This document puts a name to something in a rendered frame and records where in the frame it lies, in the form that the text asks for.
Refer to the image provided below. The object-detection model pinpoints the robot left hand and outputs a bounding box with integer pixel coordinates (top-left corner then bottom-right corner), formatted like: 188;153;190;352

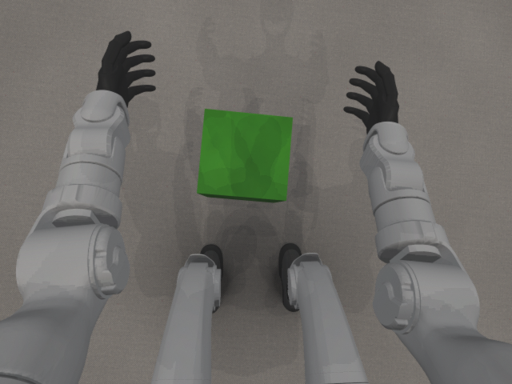
96;31;156;107

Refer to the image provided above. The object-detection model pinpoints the right robot forearm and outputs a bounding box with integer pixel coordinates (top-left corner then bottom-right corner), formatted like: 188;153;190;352
359;122;480;318

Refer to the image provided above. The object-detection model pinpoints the carton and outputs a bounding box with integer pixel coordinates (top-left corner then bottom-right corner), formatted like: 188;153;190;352
197;109;293;202

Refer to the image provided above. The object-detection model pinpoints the robot right hand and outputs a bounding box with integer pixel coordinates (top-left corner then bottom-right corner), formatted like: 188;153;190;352
343;61;399;134

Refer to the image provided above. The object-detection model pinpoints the right robot upper arm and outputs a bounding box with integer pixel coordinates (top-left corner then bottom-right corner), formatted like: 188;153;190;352
373;260;512;384

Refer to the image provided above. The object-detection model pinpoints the left robot upper arm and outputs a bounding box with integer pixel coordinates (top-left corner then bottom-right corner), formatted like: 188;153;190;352
0;223;130;384

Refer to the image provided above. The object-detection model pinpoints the left robot shin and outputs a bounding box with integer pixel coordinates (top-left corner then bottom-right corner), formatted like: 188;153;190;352
177;254;215;282

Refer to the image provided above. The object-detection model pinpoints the left robot forearm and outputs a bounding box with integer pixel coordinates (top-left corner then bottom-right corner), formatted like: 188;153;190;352
16;90;130;297

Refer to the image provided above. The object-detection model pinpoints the robot left thigh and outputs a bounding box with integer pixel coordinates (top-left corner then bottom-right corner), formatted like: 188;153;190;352
151;262;221;384

